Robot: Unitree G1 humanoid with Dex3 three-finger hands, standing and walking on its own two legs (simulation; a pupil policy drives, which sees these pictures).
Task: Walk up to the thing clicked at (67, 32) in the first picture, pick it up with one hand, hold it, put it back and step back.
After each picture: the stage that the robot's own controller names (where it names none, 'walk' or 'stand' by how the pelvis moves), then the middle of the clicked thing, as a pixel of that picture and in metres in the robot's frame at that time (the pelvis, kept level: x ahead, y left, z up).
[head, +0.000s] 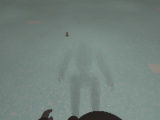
stand; (67, 34) +2.13 +0.68 -0.72
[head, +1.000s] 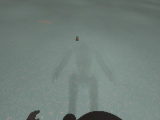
walk; (77, 38) +2.05 +0.29 -0.70
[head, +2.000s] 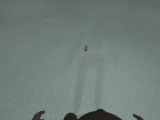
walk; (85, 48) +1.44 +0.07 -0.71
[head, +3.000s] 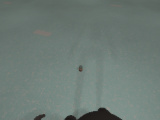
walk; (80, 68) +0.92 +0.13 -0.72
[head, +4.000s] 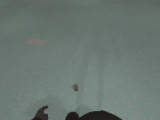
walk; (75, 87) +0.54 +0.20 -0.69
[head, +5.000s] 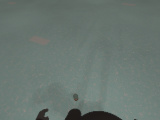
stand; (75, 97) +0.37 +0.18 -0.70
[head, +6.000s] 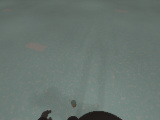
stand; (73, 103) +0.34 +0.19 -0.72
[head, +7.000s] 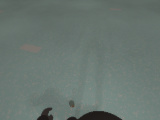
stand; (71, 104) +0.33 +0.21 -0.73
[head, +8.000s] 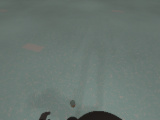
stand; (72, 103) +0.34 +0.19 -0.73
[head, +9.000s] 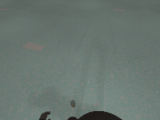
stand; (73, 103) +0.33 +0.19 -0.73
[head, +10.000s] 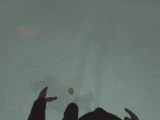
go down; (71, 91) +0.36 +0.19 -0.67
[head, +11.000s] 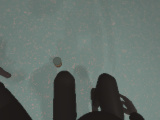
go down; (57, 62) +0.41 +0.25 -0.29
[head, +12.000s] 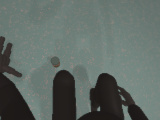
close in; (55, 62) +0.40 +0.26 -0.27
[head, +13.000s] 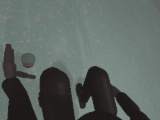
close; (28, 61) +0.38 +0.29 -0.21
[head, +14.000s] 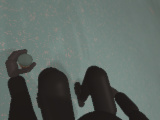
close; (25, 61) +0.37 +0.29 -0.22
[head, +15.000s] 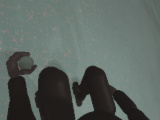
lift; (25, 63) +0.36 +0.28 -0.22
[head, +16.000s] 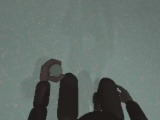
lift; (56, 72) +0.31 +0.24 -0.06
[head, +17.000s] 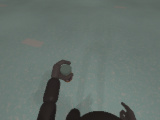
hold; (66, 73) +0.33 +0.16 +0.06
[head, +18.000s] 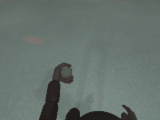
hold; (67, 76) +0.33 +0.16 +0.01
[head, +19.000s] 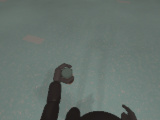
crouch; (68, 76) +0.33 +0.16 +0.01
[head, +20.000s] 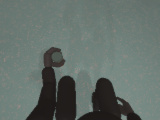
crouch; (58, 59) +0.42 +0.21 -0.09
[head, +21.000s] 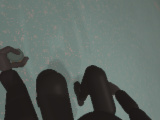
lower; (18, 58) +0.39 +0.31 -0.22
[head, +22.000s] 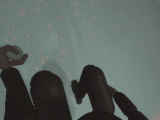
lower; (16, 56) +0.41 +0.30 -0.22
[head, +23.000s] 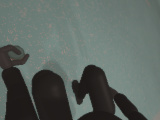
lower; (18, 56) +0.41 +0.30 -0.22
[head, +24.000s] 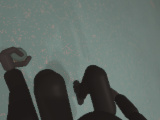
lower; (20, 58) +0.40 +0.30 -0.22
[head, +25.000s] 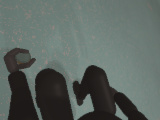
open; (24, 59) +0.39 +0.29 -0.22
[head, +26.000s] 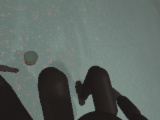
stand; (30, 58) +0.39 +0.28 -0.22
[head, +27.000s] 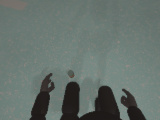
walk; (71, 74) +0.42 +0.20 -0.47
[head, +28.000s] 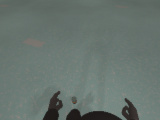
stand; (74, 100) +0.36 +0.17 -0.66
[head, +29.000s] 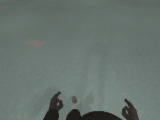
stand; (74, 100) +0.37 +0.18 -0.67
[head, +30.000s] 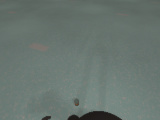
stand; (76, 102) +0.39 +0.16 -0.72
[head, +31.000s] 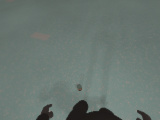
walk; (79, 87) +0.45 +0.20 -0.70
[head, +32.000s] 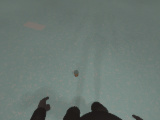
walk; (76, 73) +0.66 +0.16 -0.71
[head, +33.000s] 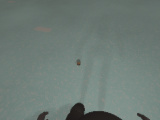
stand; (78, 62) +0.97 +0.27 -0.70
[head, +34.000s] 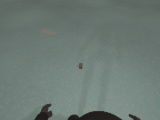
stand; (80, 66) +1.00 +0.17 -0.72
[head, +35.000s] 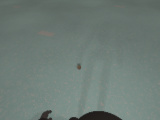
stand; (79, 66) +1.00 +0.20 -0.73
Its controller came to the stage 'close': yes
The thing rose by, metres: 0.72
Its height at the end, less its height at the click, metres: +0.00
